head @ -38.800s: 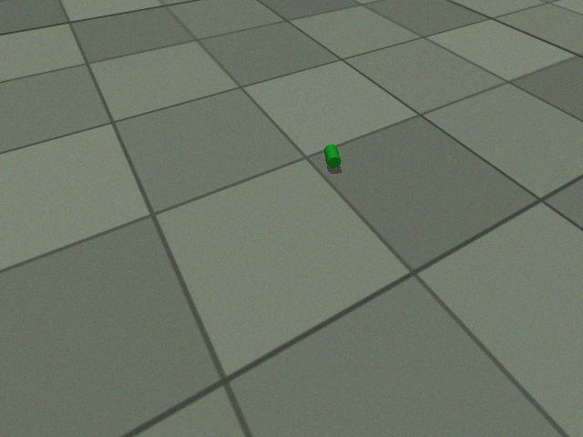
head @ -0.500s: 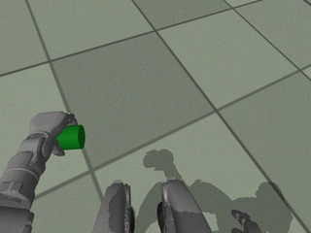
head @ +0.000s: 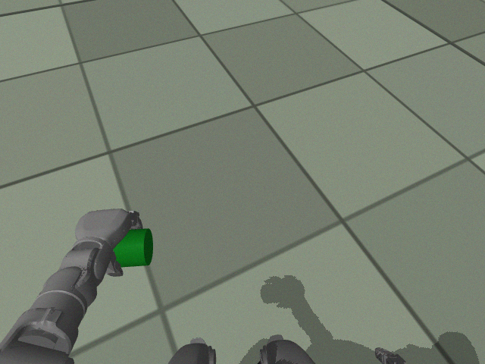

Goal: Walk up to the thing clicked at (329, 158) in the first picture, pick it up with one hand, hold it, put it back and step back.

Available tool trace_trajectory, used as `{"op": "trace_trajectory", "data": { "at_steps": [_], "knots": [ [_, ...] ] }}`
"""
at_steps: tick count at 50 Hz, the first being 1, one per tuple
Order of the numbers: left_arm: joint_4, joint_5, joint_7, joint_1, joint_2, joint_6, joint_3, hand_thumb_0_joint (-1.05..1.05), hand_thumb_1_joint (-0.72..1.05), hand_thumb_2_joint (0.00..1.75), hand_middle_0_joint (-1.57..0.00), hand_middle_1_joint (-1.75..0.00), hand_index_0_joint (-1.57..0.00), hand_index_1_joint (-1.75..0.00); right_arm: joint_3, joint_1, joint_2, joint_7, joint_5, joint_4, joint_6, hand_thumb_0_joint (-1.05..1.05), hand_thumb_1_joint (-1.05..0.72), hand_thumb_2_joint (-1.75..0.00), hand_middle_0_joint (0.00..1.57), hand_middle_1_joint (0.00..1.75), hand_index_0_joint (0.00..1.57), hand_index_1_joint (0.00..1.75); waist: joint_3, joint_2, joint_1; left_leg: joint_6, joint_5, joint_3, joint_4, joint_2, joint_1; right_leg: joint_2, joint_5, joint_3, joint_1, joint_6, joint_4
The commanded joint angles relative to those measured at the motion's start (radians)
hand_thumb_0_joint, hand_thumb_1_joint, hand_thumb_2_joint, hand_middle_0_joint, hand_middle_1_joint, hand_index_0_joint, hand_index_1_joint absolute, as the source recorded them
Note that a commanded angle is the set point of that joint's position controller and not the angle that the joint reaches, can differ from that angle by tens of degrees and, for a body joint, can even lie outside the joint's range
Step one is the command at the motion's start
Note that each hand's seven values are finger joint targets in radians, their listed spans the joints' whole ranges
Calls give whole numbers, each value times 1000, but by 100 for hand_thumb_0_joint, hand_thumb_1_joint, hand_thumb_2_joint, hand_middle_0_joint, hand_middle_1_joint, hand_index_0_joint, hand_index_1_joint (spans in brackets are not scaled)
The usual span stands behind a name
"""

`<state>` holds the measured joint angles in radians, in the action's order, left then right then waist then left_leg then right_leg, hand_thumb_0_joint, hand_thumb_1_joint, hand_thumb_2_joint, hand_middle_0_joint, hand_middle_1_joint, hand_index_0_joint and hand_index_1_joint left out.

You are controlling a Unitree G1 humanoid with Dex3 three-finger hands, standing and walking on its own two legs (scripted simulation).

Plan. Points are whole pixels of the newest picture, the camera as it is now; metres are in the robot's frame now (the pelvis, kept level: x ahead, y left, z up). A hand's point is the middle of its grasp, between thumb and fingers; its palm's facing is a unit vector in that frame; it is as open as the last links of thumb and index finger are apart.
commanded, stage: lift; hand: left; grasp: from above
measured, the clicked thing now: (121, 248) +0.35 +0.23 -0.10
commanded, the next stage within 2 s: hold in 0.16 s
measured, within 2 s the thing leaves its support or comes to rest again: neither
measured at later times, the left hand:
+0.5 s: hand (103, 233) +0.34 +0.23 -0.02, palm faces -0.46 -0.05 -0.89, open 9.7 cm
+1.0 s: hand (105, 237) +0.32 +0.21 +0.01, palm faces -0.46 -0.04 -0.89, open 9.7 cm
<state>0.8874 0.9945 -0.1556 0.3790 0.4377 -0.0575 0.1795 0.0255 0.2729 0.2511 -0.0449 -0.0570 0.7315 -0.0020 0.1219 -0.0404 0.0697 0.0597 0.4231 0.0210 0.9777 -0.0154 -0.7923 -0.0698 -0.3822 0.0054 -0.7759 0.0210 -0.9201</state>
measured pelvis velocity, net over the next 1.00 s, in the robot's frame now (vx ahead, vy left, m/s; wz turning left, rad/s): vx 0.03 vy -0.01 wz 0.00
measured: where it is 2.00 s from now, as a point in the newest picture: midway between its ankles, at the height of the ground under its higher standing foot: outside the picture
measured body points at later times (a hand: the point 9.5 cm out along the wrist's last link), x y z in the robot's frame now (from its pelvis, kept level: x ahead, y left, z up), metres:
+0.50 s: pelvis +0.03 +0.00 +0.04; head +0.06 +0.00 +0.49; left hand +0.36 +0.23 +0.03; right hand +0.13 -0.27 -0.08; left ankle +0.03 +0.08 -0.68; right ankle +0.04 -0.11 -0.68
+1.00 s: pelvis +0.03 -0.01 +0.05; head +0.05 -0.03 +0.50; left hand +0.34 +0.21 +0.06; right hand +0.15 -0.27 -0.07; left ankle +0.03 +0.08 -0.68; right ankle +0.04 -0.11 -0.68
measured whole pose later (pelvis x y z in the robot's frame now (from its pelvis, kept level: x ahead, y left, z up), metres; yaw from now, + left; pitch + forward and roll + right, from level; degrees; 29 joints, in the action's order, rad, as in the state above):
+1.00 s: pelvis +0.03 -0.01 +0.05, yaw +0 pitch +4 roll +0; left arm 0.66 0.96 0.00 0.25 0.43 -0.06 0.24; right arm 0.02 0.21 0.27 -0.07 -0.07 0.70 0.07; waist 0.04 -0.06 0.00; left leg 0.05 0.28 0.03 0.56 -0.04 -0.35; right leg -0.05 -0.26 -0.03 -0.36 0.03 -0.55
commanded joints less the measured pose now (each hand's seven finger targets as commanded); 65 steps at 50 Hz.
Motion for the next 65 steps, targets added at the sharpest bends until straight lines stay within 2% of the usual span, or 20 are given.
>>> {"op": "trace_trajectory", "data": {
  "at_steps": [1,5,9,10,11,14,16,19,20,23,25,27,30,36,43,52,53,56,63,65],
  "knots": [
    [-170,-16,-17,266,212,21,-65,0,70,67,-105,-58,-106,-57,53,36,152,-18,-3,-91,-33,0,-90,-90,20,30,20,30,266,-12,-10,-32,-244,-46,-204,5,263,1,195,-24,212,16,192],
    [-233,-27,11,269,214,13,-62,0,74,61,-105,-58,-108,-55,53,25,153,-23,-5,-102,-30,0,-90,-90,20,30,20,30,271,-28,-11,-36,-268,-45,-251,7,329,0,203,-26,247,18,231],
    [-270,-16,17,262,233,2,-70,0,76,63,-107,-56,-109,-54,53,9,153,-26,-5,-113,-26,0,-90,-90,20,30,20,30,282,-30,-27,-36,-298,-42,-283,5,389,2,223,-29,286,19,263],
    [-283,-15,17,284,220,0,-63,0,76,63,-108,-56,-110,-54,51,12,150,-27,-4,-110,-25,0,-90,-90,20,30,20,30,277,-37,-15,-36,-302,-40,-288,4,393,3,229,-33,288,19,268],
    [-300,-16,14,290,231,-3,-69,0,75,64,-108,-55,-110,-53,52,7,151,-27,-4,-110,-25,0,-90,-90,20,30,20,30,276,-39,-21,-38,-310,-43,-298,6,413,3,231,-29,300,19,280],
    [-291,-13,13,279,212,2,-60,0,76,60,-107,-56,-109,-53,58,9,154,-25,-6,-101,-26,0,-90,-90,20,30,20,30,292,-38,-12,-41,-391,-52,-309,16,469,1,272,-26,299,20,281],
    [-297,-13,15,271,227,5,-67,0,77,58,-107,-54,-110,-52,62,6,161,-24,-7,-100,-23,0,-89,-90,20,30,20,30,289,-30,-26,-40,-428,-49,-319,15,485,3,298,-26,324,19,292],
    [-273,-12,43,251,205,5,-44,0,75,58,-105,-56,-108,-53,58,-3,159,-22,-9,-101,-17,0,-90,-90,20,30,20,30,239,-3,-21,-38,-420,-50,-337,12,468,3,302,-32,346,16,313],
    [-273,-11,51,225,210,6,-42,0,76,59,-107,-56,-110,-53,58,-10,159,-22,-12,-108,-14,0,-90,-90,20,30,20,30,240,1,-41,-34,-419,-45,-345,6,473,5,311,-32,372,15,322],
    [-300,-28,83,221,198,4,-35,0,79,62,-108,-59,-111,-55,58,-17,162,-19,-14,-121,-8,0,-90,-90,20,30,20,30,231,-15,-38,-41,-452,-53,-364,15,497,2,315,-32,371,18,326],
    [-321,-33,101,207,211,0,-38,0,82,60,-110,-55,-113,-52,59,-32,167,-20,-15,-130,-4,0,-89,-90,20,30,20,30,217,-25,-48,-45,-444,-64,-389,23,525,3,298,-28,370,21,339],
    [-314,-27,112,197,195,-1,-29,0,80,59,-109,-55,-112,-52,52,-40,158,-22,-14,-139,0,0,-89,-90,20,30,20,30,193,3,-38,-37,-424,-54,-393,13,506,2,309,-34,389,19,353],
    [-379,-31,118,218,226,-11,-49,0,81,60,-109,-55,-112,-52,50,-48,161,-25,-14,-150,4,0,-89,-90,20,30,20,30,208,-22,-48,-42,-429,-56,-413,17,529,6,308,-37,412,21,361],
    [-399,-29,107,218,228,-10,-63,0,80,60,-110,-54,-112,-51,46,-66,156,-31,-14,-153,12,0,-89,-90,20,30,20,30,195,-4,-57,-34,-418,-38,-438,3,549,11,324,-44,454,16,395],
    [-407,-28,114,204,206,0,-42,0,82,63,-111,-56,-114,-54,44,-91,152,-34,-16,-153,20,0,-89,-90,20,30,20,30,183,-4,-58,-34,-407,-40,-474,5,582,14,317,-44,478,14,422],
    [-430,-38,125,199,208,1,-44,0,80,61,-108,-58,-111,-55,36,-121,146,-41,-19,-161,29,0,-89,-90,20,30,20,30,158,16,-61,-27,-372,-23,-505,-6,590,22,307,-53,516,9,464],
    [-422,-38,126,189,219,0,-56,0,78,63,-108,-56,-110,-54,35,-126,145,-42,-19,-158,31,0,-89,-90,20,30,20,30,150,16,-73,-28,-367,-25,-513,-4,593,22,298,-50,525,11,468],
    [-428,-36,134,198,213,-1,-44,0,80,62,-107,-58,-111,-55,32,-139,144,-43,-17,-159,33,0,-89,-90,20,30,20,30,140,7,-64,-29,-355,-28,-522,-2,600,23,288,-53,521,11,476],
    [-452,-46,142,195,218,-5,-56,0,79,60,-107,-58,-110,-54,28,-159,140,-47,-21,-169,37,0,-89,-90,20,30,20,30,152,33,-71,-18,-357,-11,-525,-14,619,34,308,-63,552,-2,508],
    [-464,-49,144,197,201,-3,-40,0,81,58,-107,-59,-111,-55,27,-160,138,-47,-20,-167,36,0,-89,-89,20,30,20,30,153,36,-63,-17,-361,-9,-527,-15,624,36,319,-65,555,-4,509]
  ]
}}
